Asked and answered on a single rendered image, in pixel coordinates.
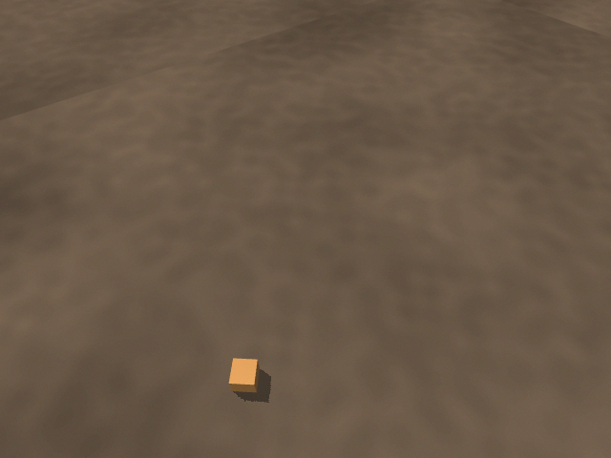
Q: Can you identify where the cube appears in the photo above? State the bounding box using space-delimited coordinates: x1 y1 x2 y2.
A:
229 358 260 392

